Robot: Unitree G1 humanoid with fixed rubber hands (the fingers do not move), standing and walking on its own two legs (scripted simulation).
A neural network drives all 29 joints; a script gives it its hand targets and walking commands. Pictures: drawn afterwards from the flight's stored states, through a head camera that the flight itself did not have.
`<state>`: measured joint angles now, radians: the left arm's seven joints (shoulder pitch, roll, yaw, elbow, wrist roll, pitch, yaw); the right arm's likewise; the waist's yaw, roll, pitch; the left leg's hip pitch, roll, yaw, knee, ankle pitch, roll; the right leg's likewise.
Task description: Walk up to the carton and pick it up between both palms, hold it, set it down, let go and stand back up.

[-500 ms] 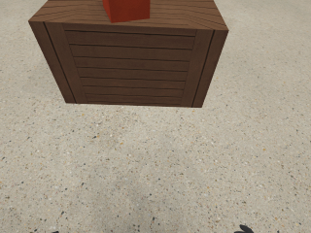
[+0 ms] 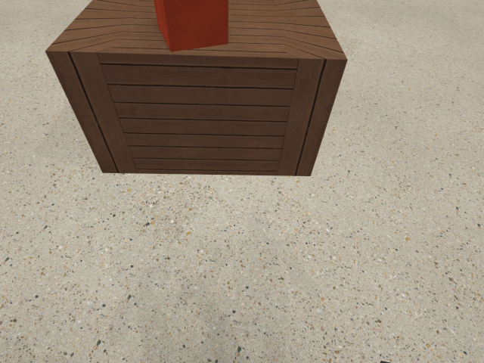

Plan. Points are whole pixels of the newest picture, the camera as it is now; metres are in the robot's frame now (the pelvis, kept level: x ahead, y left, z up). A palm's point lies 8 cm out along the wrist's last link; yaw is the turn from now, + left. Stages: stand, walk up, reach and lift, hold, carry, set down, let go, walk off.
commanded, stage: stand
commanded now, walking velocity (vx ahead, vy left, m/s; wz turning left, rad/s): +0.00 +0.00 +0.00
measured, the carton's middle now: (189, 11) +1.38 +0.18 +0.02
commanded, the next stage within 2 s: walk up in 0.78 s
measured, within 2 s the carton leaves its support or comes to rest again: neither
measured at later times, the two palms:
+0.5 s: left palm out of the picture +0.07 +0.28 -0.12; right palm out of the picture +0.07 -0.29 -0.12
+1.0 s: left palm out of the picture +0.09 +0.27 -0.12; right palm out of the picture +0.07 -0.29 -0.12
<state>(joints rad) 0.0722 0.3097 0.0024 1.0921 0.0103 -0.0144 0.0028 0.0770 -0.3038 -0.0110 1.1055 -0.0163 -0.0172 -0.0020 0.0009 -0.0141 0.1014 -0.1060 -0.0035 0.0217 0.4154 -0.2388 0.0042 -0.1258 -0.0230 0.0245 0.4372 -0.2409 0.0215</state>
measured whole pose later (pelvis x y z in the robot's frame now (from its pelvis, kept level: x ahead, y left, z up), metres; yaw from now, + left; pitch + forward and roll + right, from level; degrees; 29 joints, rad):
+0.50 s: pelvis +0.00 +0.00 +0.00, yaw +0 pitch -3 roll +0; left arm 0.11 0.31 0.00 1.11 0.01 0.00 0.00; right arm 0.10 -0.31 -0.01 1.12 -0.02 -0.02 0.00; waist 0.00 -0.01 0.08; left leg -0.10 0.00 0.02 0.37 -0.21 0.00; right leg -0.11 -0.02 0.02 0.39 -0.21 0.02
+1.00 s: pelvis +0.00 +0.00 +0.00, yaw -1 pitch -3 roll +0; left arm 0.09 0.30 0.00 1.10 0.01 -0.01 0.00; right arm 0.11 -0.31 -0.01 1.11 -0.01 -0.02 0.01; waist -0.01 -0.01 0.08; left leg -0.09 0.01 0.03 0.36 -0.22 0.00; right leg -0.12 -0.02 0.03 0.39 -0.22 0.01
